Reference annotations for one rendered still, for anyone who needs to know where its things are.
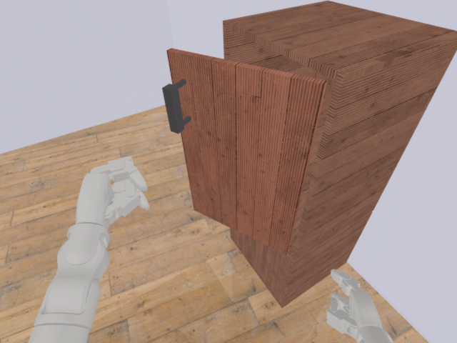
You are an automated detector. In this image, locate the handle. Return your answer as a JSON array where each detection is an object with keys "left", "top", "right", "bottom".
[{"left": 162, "top": 79, "right": 191, "bottom": 134}]

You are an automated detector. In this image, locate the robot left forearm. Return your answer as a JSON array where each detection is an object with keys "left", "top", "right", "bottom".
[{"left": 28, "top": 222, "right": 110, "bottom": 343}]

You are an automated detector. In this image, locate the cupboard door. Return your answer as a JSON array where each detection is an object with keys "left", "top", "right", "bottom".
[{"left": 167, "top": 48, "right": 328, "bottom": 255}]

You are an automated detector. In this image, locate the robot right forearm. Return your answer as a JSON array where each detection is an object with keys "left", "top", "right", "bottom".
[{"left": 356, "top": 326, "right": 393, "bottom": 343}]

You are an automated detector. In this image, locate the robot left hand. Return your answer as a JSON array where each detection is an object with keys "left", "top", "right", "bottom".
[{"left": 76, "top": 156, "right": 150, "bottom": 230}]

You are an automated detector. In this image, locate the robot right hand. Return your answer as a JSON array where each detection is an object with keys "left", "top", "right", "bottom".
[{"left": 326, "top": 269, "right": 383, "bottom": 340}]

